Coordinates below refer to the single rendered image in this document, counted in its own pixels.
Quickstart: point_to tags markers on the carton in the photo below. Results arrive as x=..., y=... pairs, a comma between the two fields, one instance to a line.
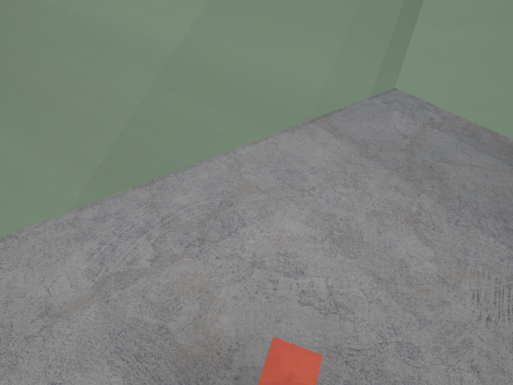
x=288, y=364

